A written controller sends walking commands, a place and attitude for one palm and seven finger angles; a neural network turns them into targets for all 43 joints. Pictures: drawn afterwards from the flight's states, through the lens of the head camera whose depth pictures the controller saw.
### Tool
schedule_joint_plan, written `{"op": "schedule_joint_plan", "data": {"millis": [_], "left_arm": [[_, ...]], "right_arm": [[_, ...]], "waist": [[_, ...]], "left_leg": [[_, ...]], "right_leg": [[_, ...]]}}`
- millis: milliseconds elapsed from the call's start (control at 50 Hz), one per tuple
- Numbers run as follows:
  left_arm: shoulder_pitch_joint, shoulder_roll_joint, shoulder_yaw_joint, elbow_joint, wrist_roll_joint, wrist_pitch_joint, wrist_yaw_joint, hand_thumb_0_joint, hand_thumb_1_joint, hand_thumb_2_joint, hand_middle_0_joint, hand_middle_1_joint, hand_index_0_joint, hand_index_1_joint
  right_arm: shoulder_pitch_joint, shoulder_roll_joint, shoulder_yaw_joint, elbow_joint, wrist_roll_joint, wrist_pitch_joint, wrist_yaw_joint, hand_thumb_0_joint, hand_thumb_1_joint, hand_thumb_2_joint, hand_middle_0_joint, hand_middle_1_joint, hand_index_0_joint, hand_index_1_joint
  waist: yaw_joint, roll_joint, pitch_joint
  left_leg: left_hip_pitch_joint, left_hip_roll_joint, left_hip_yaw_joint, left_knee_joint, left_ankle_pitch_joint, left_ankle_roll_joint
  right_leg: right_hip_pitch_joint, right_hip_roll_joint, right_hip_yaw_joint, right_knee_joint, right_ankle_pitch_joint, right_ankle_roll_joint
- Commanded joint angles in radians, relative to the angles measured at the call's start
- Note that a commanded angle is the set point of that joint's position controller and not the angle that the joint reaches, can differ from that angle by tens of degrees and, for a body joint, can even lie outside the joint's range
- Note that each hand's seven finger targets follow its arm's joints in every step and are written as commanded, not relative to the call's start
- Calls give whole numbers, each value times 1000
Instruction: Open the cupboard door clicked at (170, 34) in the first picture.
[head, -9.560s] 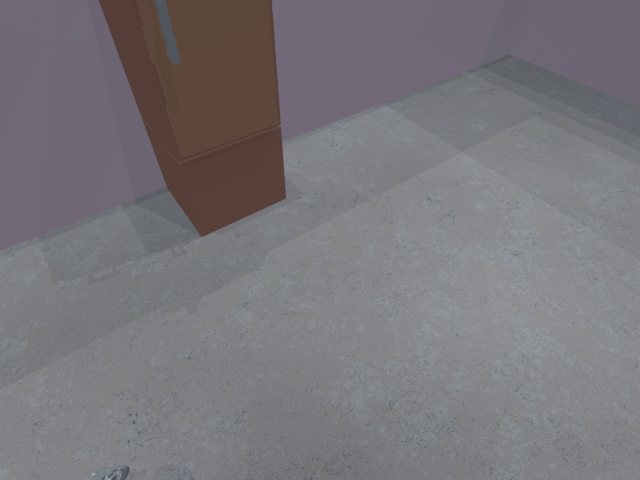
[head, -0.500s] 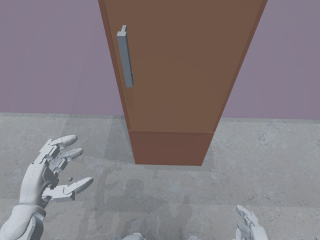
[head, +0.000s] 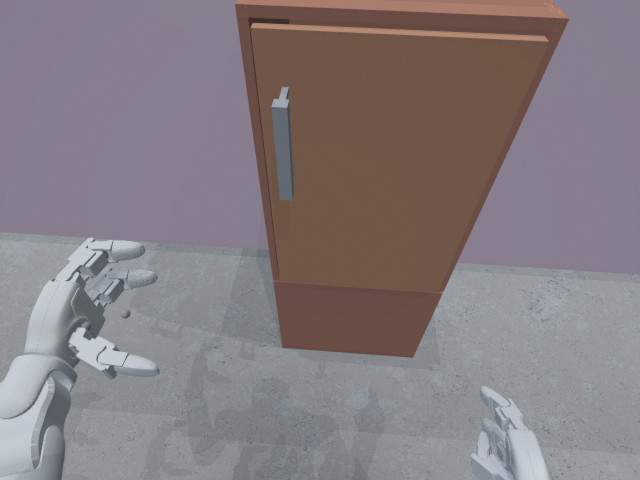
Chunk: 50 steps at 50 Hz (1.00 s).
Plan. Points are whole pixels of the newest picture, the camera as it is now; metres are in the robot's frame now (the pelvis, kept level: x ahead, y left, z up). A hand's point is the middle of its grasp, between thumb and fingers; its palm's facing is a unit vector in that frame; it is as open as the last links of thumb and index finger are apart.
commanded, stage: raise the hand with hooked fingers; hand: left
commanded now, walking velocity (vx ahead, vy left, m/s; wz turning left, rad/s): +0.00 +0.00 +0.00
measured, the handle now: (285, 146) +0.58 +0.11 +0.10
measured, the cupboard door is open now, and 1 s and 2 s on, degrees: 0 0 0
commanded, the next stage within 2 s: move the hooked fingers beside the handle in 0.78 s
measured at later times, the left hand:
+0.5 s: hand (114, 271) +0.30 +0.26 +0.12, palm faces +0.03 -1.00 -0.03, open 14.0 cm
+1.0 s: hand (127, 271) +0.30 +0.25 +0.12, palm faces +0.05 -1.00 -0.01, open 14.0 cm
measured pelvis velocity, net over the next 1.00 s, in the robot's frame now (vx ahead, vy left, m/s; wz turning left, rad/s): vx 0.00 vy -0.02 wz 0.00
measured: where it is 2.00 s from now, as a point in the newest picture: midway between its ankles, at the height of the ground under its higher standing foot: outside the picture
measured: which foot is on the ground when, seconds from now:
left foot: down 0.00-1.00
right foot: down 0.00-1.00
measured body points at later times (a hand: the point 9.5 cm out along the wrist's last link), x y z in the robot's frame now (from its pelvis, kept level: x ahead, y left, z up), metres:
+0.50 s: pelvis +0.00 -0.01 +0.01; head +0.02 -0.01 +0.46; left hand +0.29 +0.32 +0.13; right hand +0.16 -0.26 -0.07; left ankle +0.00 +0.08 -0.71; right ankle +0.00 -0.11 -0.71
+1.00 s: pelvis +0.00 -0.02 +0.01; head +0.01 -0.03 +0.46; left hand +0.29 +0.30 +0.12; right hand +0.16 -0.26 -0.07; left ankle +0.00 +0.08 -0.71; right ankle +0.00 -0.11 -0.71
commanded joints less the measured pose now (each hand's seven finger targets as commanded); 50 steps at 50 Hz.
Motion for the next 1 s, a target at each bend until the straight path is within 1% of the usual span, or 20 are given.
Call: {"op": "schedule_joint_plan", "data": {"millis": [0, 100, 180, 260, 300, 340, 380, 460, 480, 520, 580, 620, 660, 740, 800, 820, 880, 920, 940, 980], "left_arm": [[-259, 239, 114, -160, -22, -30, -21, 0, -500, 300, -300, -1200, -300, -1200], [-336, 277, 139, -109, -27, -6, -53, 0, -500, 300, -300, -1200, -300, -1200], [-395, 329, 171, -101, -25, 4, -67, 0, -500, 300, -300, -1200, -300, -1200], [-446, 358, 186, -49, -23, 26, -76, 0, -500, 300, -300, -1200, -300, -1200], [-402, 310, 157, 0, -29, 37, -87, 0, -500, 300, -300, -1200, -300, -1200], [-385, 307, 152, 14, -35, 46, -101, 0, -500, 300, -300, -1200, -300, -1200], [-398, 331, 164, -29, -26, 38, -96, 0, -500, 300, -300, -1200, -300, -1200], [-404, 350, 191, -72, -25, 13, -71, 0, -500, 300, -300, -1200, -300, -1200], [-405, 355, 202, -81, -27, 6, -65, 0, -500, 300, -300, -1200, -300, -1200], [-404, 358, 203, -57, -26, 4, -58, 0, -500, 300, -300, -1200, -300, -1200], [-428, 340, 183, -64, -17, -1, -58, 0, -500, 300, -300, -1200, -300, -1200], [-423, 342, 181, -54, -18, 0, -61, 0, -500, 300, -300, -1200, -300, -1200], [-424, 331, 171, -59, -18, -1, -67, 0, -500, 300, -300, -1200, -300, -1200], [-415, 348, 189, -41, -27, 5, -73, 0, -500, 300, -300, -1200, -300, -1200], [-410, 331, 185, -34, -32, 6, -77, 0, -500, 300, -300, -1200, -300, -1200], [-410, 340, 190, -18, -35, 10, -77, 0, -500, 300, -300, -1200, -300, -1200], [-465, 302, 141, -29, -25, 7, -75, 0, -500, 300, -300, -1200, -300, -1200], [-566, 314, 126, 3, -17, 6, -68, 0, -500, 300, -300, -1200, -300, -1200], [-598, 341, 145, 7, -13, 1, -63, 0, -500, 300, -300, -1200, -300, -1200], [-609, 321, 128, 33, -1, -8, -55, 0, -500, 300, -300, -1200, -300, -1200]], "right_arm": [[-38, -145, -61, -128, 9, -43, -15, 0, -900, -900, 200, 300, 200, 300], [-44, -145, -56, -127, 11, -38, -22, 0, -900, -900, 200, 300, 200, 300], [-41, -146, -54, -125, 11, -37, -24, 0, -900, -900, 200, 300, 200, 300], [-39, -151, -54, -119, 15, -32, -28, 0, -900, -900, 200, 300, 200, 300], [-38, -153, -55, -121, 18, -33, -25, 0, -900, -900, 200, 300, 200, 300], [-34, -158, -58, -127, 18, -31, -19, 0, -900, -900, 200, 300, 200, 300], [-34, -157, -61, -134, 17, -31, -15, 0, -900, -900, 200, 300, 200, 300], [-28, -152, -63, -132, 11, -31, -10, 0, -900, -900, 200, 300, 200, 300], [-25, -152, -65, -129, 11, -31, -10, 0, -900, -900, 200, 300, 200, 300], [-24, -156, -63, -124, 9, -27, -10, 0, -900, -900, 200, 300, 200, 300], [-32, -150, -62, -122, 12, -27, -15, 0, -900, -900, 200, 300, 200, 300], [-29, -152, -61, -121, 10, -26, -16, 0, -900, -900, 200, 300, 200, 300], [-33, -148, -61, -121, 14, -28, -18, 0, -900, -900, 200, 300, 200, 300], [-36, -151, -61, -122, 13, -26, -21, 0, -900, -900, 200, 300, 200, 300], [-39, -147, -61, -120, 15, -26, -21, 0, -900, -900, 200, 300, 200, 300], [-35, -150, -59, -120, 12, -23, -19, 0, -900, -900, 200, 300, 200, 300], [-43, -145, -58, -120, 17, -24, -20, 0, -900, -900, 200, 300, 200, 300], [-34, -150, -57, -106, 18, -19, -27, 0, -900, -900, 200, 300, 200, 300], [-32, -150, -61, -101, 20, -18, -30, 0, -900, -900, 200, 300, 200, 300], [-28, -147, -58, -100, 17, -17, -31, 0, -900, -900, 200, 300, 200, 300]], "waist": [[-15, 41, -167], [-14, 33, -175], [-6, 62, -208], [-11, 55, -175], [-9, 26, -152], [-4, 3, -158], [0, 54, -186], [1, 58, -199], [0, 51, -211], [-3, 10, -176], [-8, 82, -187], [-9, 36, -180], [-11, 67, -189], [-9, 16, -185], [-10, 33, -188], [-7, 6, -174], [-24, 41, -169], [-43, 7, -143], [-45, 11, -162], [-41, 31, -182]], "left_leg": [[139, 30, -79, -151, 290, -45], [161, 27, -77, -167, 284, -39], [197, 27, -80, -182, 316, -41], [197, 26, -80, -201, 301, -38], [182, 26, -78, -206, 294, -37], [171, 22, -71, -200, 291, -31], [193, 22, -69, -199, 306, -32], [201, 22, -66, -199, 333, -33], [207, 22, -61, -197, 334, -31], [182, 22, -58, -198, 311, -27], [192, 18, -51, -199, 295, -26], [187, 21, -50, -195, 293, -22], [192, 19, -48, -196, 296, -23], [175, 17, -46, -192, 288, -19], [176, 15, -41, -187, 292, -19], [160, 16, -41, -182, 292, -19], [167, 14, -40, -184, 268, -18], [153, 17, -43, -179, 232, -17], [149, 15, -43, -179, 217, -16], [158, 14, -47, -183, 220, -19]], "right_leg": [[74, 14, 26, -91, 228, -11], [97, 12, 34, -120, 230, -11], [128, 11, 36, -132, 252, -15], [127, 12, 37, -154, 242, -15], [123, 10, 33, -158, 239, -13], [129, 10, 40, -157, 250, -12], [132, 9, 43, -155, 256, -14], [152, 10, 47, -154, 283, -15], [153, 10, 49, -156, 290, -12], [152, 12, 53, -161, 279, -10], [148, 6, 60, -162, 267, -11], [156, 7, 63, -165, 273, -9], [156, 5, 62, -164, 279, -8], [165, 3, 71, -167, 288, -3], [162, 0, 73, -166, 299, -1], [167, 0, 77, -163, 305, -1], [137, -1, 76, -166, 275, 0], [117, -1, 84, -173, 234, 2], [122, -4, 92, -177, 217, 5], [126, -5, 83, -168, 214, 0]]}}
